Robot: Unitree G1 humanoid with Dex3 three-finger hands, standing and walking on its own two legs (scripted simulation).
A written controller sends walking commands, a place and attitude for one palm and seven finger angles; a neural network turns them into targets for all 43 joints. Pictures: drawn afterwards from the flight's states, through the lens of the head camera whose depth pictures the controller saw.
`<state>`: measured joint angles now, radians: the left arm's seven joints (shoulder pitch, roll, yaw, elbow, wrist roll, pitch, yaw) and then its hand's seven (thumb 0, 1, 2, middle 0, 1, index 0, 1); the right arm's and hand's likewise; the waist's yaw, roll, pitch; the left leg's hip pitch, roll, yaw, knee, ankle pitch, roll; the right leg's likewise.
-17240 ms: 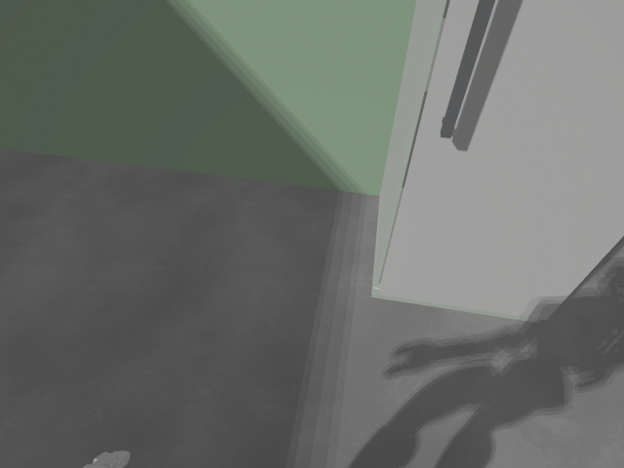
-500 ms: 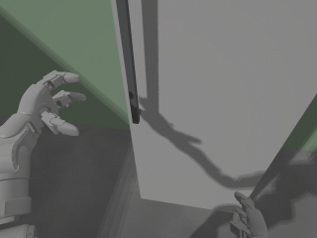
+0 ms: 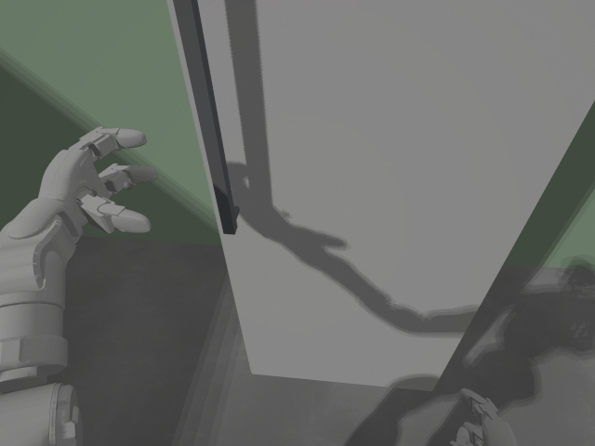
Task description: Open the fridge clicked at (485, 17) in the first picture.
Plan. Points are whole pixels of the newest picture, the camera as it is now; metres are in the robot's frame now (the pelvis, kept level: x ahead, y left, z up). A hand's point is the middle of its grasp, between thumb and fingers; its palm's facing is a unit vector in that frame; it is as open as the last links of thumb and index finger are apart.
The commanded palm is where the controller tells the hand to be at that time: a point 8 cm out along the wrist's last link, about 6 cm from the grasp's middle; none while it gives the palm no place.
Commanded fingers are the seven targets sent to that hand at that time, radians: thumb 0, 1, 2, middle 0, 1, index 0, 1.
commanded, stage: move the hooked fingers beside the handle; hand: left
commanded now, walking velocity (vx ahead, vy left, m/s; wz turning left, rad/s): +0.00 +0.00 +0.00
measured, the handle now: (209, 96) +0.50 +0.16 +0.27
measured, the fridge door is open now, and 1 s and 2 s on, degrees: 0 0 0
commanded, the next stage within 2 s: none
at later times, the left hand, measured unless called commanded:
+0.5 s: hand (160, 160) +0.41 +0.22 +0.22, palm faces -0.01 -1.00 -0.03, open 14.0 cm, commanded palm +0.39 +0.27 +0.21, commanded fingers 0.00 -0.50 0.30 -0.30 -1.20 -0.30 -1.20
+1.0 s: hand (163, 160) +0.44 +0.23 +0.20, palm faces +0.04 -1.00 -0.01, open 14.0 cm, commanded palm +0.41 +0.27 +0.21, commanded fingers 0.00 -0.50 0.30 -0.30 -1.20 -0.30 -1.20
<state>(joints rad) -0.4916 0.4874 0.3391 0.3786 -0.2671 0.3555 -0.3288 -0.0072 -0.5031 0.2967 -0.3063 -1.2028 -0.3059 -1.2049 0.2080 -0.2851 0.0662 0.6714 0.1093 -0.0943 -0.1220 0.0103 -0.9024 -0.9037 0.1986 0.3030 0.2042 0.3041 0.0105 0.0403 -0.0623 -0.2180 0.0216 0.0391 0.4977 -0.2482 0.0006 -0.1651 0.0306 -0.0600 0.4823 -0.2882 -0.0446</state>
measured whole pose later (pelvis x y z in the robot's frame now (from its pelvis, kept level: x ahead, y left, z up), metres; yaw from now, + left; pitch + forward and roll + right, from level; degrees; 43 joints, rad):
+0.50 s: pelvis +0.00 +0.01 +0.00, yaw +0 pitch +1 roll -1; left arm -0.70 0.46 0.27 0.59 -0.21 0.23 -0.26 -0.01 -0.50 0.30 -0.30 -1.20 -0.30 -1.20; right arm 0.28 -0.28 0.05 0.70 0.10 -0.09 -0.12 0.01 -0.90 -0.90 0.20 0.30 0.20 0.30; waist -0.03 0.03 -0.05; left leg -0.26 0.02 0.05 0.50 -0.24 0.02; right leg -0.21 0.03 -0.05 0.46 -0.27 -0.03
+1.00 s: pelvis +0.01 +0.01 +0.00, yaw -1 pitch +2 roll -1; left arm -0.71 0.49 0.32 0.70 -0.18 0.25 -0.24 -0.01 -0.50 0.30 -0.31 -1.20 -0.30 -1.20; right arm 0.32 -0.28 0.03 0.69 0.09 -0.06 -0.10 0.01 -0.90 -0.90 0.20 0.30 0.20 0.30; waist -0.05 0.03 -0.07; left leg -0.26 0.02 0.06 0.48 -0.26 0.02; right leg -0.21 0.03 -0.03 0.44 -0.27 -0.03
